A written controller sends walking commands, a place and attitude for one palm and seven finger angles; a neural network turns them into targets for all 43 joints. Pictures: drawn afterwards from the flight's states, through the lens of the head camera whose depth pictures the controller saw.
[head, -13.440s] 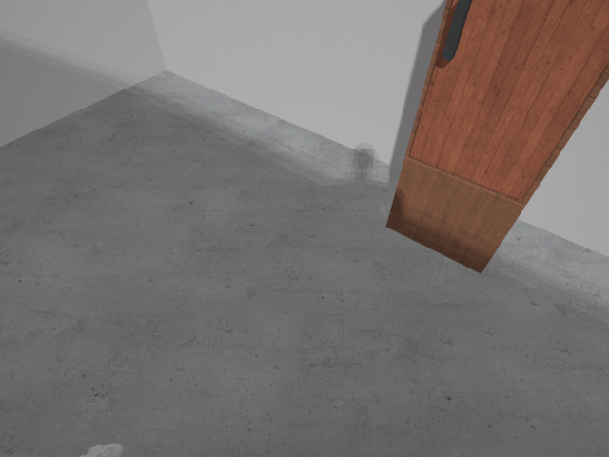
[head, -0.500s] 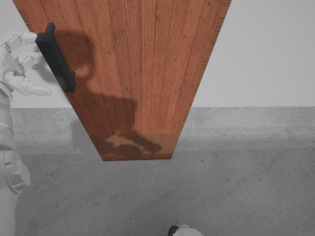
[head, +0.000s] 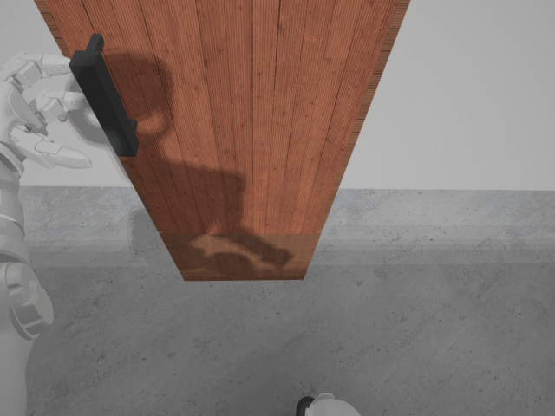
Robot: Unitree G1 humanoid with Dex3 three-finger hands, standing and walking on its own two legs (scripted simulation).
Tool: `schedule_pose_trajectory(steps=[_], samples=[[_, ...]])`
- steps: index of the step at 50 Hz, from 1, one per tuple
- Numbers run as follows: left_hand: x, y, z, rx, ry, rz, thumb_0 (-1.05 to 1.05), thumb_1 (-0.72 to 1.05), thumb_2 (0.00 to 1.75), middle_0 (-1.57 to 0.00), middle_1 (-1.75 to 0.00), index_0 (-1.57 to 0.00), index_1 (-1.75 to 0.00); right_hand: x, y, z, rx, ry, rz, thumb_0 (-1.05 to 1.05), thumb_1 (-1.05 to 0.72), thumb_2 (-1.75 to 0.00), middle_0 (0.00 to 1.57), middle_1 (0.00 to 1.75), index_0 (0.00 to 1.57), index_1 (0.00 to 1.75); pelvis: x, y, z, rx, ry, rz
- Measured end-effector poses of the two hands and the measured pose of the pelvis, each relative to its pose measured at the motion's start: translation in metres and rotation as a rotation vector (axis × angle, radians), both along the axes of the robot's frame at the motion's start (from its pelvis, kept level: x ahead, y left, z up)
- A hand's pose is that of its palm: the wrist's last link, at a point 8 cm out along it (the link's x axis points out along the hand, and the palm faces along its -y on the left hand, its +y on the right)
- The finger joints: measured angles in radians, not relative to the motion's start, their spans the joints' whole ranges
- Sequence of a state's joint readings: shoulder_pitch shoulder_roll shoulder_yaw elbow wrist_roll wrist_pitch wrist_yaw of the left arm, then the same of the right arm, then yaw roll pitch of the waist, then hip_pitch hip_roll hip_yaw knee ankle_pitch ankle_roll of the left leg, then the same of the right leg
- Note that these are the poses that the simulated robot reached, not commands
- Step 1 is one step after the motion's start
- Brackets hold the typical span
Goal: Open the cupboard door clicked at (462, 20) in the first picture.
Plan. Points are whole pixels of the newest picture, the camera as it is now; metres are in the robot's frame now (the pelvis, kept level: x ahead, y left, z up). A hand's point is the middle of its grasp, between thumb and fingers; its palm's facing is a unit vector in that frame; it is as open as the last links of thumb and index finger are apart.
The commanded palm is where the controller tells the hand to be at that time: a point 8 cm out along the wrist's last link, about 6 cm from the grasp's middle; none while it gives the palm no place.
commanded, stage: slide the fingers in behind the handle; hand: left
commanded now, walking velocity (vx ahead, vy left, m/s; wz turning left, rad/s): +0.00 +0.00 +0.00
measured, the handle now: (113, 99) +0.51 +0.21 +0.13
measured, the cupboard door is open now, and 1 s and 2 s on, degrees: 0 0 0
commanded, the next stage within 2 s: move the hooked fingers beside the handle in 1.58 s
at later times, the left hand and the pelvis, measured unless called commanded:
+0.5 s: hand (72, 118) +0.48 +0.25 +0.13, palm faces +0.00 -1.00 -0.01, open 14.2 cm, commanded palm +0.46 +0.27 +0.13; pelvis +0.00 +0.00 +0.00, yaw +1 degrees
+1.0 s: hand (83, 125) +0.47 +0.24 +0.13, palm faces +0.08 -1.00 -0.03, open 15.1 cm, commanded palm +0.45 +0.23 +0.13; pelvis +0.01 +0.00 +0.00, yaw +6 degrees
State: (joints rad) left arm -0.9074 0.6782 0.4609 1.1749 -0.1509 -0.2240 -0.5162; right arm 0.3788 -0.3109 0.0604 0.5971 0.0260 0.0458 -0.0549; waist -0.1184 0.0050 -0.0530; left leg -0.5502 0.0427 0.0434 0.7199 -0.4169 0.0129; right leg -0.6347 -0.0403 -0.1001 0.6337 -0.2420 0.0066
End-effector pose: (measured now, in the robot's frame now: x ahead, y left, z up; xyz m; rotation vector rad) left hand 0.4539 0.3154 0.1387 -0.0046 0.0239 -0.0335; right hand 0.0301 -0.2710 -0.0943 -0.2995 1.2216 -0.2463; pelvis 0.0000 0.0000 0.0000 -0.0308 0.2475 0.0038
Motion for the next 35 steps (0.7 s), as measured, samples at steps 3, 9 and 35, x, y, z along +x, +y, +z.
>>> schedule_pose_trajectory(steps=[3,9,35], samples=[[0.003,-0.002,-0.002,0.003,0.011,-0.001,-0.01,-0.50,0.30,-0.30,-1.20,-0.30,-1.20,-0.007,-0.001,0.000,-0.005,0.013,-0.009,0.00,-0.91,-0.90,0.20,0.30,0.20,0.30,-0.002,0.000,-0.001,0.001,0.004,-0.001],[0.007,-0.005,-0.003,0.007,0.008,0.005,-0.01,-0.49,0.30,-0.30,-1.21,-0.30,-1.21,-0.023,-0.001,0.000,-0.007,0.048,-0.025,0.01,-0.91,-0.90,0.20,0.30,0.20,0.30,-0.004,0.000,-0.001,0.000,0.012,-0.003],[-0.005,-0.017,-0.003,0.018,-0.002,0.066,-0.01,-0.49,0.30,-0.19,-1.18,-0.18,-1.19,0.021,0.012,-0.008,0.042,-0.021,0.054,0.01,-0.91,-0.90,0.20,0.30,0.20,0.30,0.009,0.003,0.002,-0.006,-0.014,0.031]])
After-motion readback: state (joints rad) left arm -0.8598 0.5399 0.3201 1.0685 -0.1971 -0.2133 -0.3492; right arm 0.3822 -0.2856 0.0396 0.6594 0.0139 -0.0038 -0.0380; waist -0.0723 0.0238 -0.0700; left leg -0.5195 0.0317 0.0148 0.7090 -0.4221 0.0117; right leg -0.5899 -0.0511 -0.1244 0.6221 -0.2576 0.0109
